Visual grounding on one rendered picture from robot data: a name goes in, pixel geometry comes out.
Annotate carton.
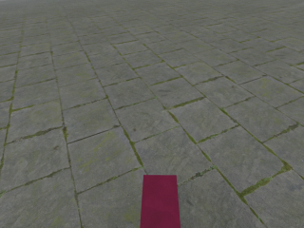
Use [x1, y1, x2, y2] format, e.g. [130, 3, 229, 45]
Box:
[140, 175, 181, 228]

